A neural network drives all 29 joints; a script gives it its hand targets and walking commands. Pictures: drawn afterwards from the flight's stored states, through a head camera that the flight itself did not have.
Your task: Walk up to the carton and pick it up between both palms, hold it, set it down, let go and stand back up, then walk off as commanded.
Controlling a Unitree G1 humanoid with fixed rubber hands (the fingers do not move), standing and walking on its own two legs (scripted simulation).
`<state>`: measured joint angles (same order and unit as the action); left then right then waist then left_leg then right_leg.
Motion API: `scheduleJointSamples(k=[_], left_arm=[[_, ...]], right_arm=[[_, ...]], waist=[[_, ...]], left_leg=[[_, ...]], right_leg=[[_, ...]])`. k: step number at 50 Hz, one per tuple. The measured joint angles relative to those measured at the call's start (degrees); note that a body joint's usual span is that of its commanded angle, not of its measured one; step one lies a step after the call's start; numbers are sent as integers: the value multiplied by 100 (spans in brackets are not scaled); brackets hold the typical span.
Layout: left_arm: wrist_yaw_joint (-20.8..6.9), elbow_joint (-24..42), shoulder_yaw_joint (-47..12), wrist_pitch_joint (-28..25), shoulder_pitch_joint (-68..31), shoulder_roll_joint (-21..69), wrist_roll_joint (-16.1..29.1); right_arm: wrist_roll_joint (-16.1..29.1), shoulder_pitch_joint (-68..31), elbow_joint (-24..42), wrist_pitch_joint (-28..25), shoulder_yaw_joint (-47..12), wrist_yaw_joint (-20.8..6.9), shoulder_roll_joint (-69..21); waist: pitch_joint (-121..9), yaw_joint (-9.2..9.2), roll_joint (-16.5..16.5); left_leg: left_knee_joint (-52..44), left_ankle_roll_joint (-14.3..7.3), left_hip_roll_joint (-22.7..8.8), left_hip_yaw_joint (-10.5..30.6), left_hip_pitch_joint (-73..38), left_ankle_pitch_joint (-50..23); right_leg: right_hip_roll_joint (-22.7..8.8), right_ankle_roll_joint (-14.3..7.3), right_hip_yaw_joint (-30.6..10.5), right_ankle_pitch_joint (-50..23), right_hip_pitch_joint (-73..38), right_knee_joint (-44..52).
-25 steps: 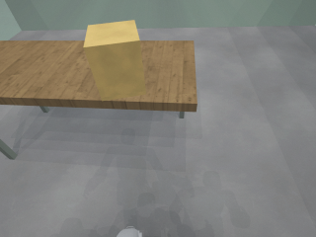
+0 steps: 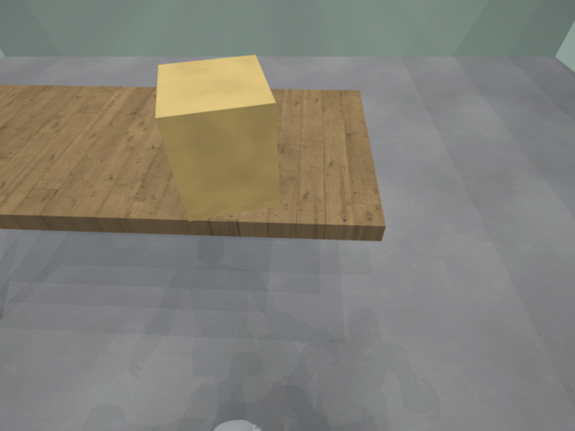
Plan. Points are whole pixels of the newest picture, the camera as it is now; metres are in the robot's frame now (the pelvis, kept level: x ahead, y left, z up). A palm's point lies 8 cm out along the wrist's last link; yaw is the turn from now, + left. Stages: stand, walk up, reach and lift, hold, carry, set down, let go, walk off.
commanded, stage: walk up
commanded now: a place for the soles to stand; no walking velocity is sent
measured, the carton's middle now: (222, 138) +0.68 +0.15 +0.05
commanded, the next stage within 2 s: none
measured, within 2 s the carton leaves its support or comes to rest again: neither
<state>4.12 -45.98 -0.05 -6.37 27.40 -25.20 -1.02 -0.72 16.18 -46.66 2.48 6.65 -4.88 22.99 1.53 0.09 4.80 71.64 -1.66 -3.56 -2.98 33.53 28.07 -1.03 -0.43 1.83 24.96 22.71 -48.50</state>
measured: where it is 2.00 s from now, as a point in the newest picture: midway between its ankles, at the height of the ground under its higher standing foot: outside the picture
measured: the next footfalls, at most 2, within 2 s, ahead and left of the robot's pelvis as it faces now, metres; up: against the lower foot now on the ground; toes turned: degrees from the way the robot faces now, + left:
left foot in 0.18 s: +0.19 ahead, +0.20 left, +0.00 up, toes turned +8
right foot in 0.68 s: +0.23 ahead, +0.04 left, +0.00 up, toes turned -2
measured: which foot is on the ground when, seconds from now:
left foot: up 0.00-0.16, down 0.18-0.68, up 0.70-0.84, down 0.86-1.00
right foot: down 0.00-0.24, up 0.26-0.66, down 0.68-0.86, up 0.88-1.00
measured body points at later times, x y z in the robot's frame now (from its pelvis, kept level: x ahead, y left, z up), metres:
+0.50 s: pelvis +0.09 +0.18 +0.02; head +0.11 +0.19 +0.47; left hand +0.16 +0.50 -0.09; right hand +0.17 -0.15 -0.07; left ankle +0.15 +0.20 -0.69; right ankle +0.10 +0.00 -0.61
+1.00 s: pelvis +0.12 +0.27 -0.01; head +0.14 +0.34 +0.43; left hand +0.27 +0.56 -0.16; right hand +0.11 -0.06 -0.08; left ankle +0.11 +0.39 -0.70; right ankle +0.14 +0.10 -0.65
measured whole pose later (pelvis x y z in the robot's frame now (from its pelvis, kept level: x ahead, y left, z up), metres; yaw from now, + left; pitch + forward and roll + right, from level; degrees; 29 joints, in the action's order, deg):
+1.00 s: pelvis +0.12 +0.27 -0.01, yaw -5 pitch -5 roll -1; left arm 1.7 -46.7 -0.1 4.5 9.3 -26.2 -2.3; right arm -0.7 19.3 -51.2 -1.3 0.2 2.1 19.7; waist 6.9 -0.1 -9.5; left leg 56.1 0.7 -0.4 1.3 18.3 32.8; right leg 3.7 -2.0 -9.7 24.4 32.0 -71.5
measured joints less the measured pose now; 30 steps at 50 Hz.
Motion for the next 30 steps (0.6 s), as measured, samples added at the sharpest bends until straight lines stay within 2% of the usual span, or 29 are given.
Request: scheduleJointSamples(k=[5, 9, 10, 12, 13, 15, 18, 21, 24, 27, 30], left_arm=[[90, 3, -1, -9, 134, 2, 0], [154, 4, -1, -25, 9, 1, 0], [157, 2, 0, -9, -91, -1, 0], [170, -2, -1, 68, -416, -15, -1], [171, -2, -1, 92, -578, -2, 11], [171, -2, -2, 160, -856, 22, 14], [158, 2, -4, 231, -989, 18, 58], [86, 3, -4, 282, -989, 15, 97], [22, 3, -4, 327, -881, 14, 98], [-48, -28, -5, 388, -736, 13, 99], [-99, -68, -3, 431, -614, 11, 99]], right_arm=[[0, -295, 2, -39, 59, 1, 17], [0, -459, 2, -53, 85, 1, 20], [0, -452, -1, -56, 104, 1, 20], [0, -443, 2, -108, 59, -2, 5], [0, -418, 0, -142, 34, -1, 5], [-1, -366, -2, -119, -46, -2, -6], [0, -362, 4, -76, -148, 0, -30], [1, -333, 5, -143, -69, 53, -31], [0, -322, 5, -214, -46, 113, -34], [0, -322, 4, -273, -94, 159, -35], [0, -322, 2, -263, -110, 222, -35]], waist=[[74, 4, 393], [133, 6, 494], [145, 4, 468], [351, 12, 195], [420, 14, 110], [475, 13, 16], [471, 8, -285], [466, 5, -498], [432, 2, -563], [396, 1, -601], [399, -2, -629]], left_leg=[[-339, 0, -402, 116, 512, 5], [-1093, 0, -596, 249, 501, -152], [-1197, 13, -567, 168, 471, -619], [-1036, -107, -279, -128, 296, -705], [-991, -193, -169, -226, 209, -547], [-1108, -294, -44, -335, 2, -386], [-1779, -296, 155, -646, -511, -525], [-2571, -296, 404, -877, -1002, -773], [-3215, -296, 545, -990, -1343, -997], [-3706, -296, 624, -1094, -1549, -1160], [-4112, -296, 727, -1197, -1731, -1315]], right_leg=[[-19, 0, -55, 172, -183, 9], [-208, 0, -202, 496, -183, -300], [-314, 0, -241, 605, -185, -418], [-619, -2, -540, 466, -80, -1027], [-601, -3, -697, 410, 107, -1556], [-375, -3, -748, 480, 518, -2579], [-158, -2, -747, 69, 968, -3243], [-140, -2, -750, -399, 1110, -3081], [-142, -2, -754, -729, 1110, -2613], [-142, -2, -756, -850, 1079, -1898], [-142, -2, -748, -817, 840, -766]])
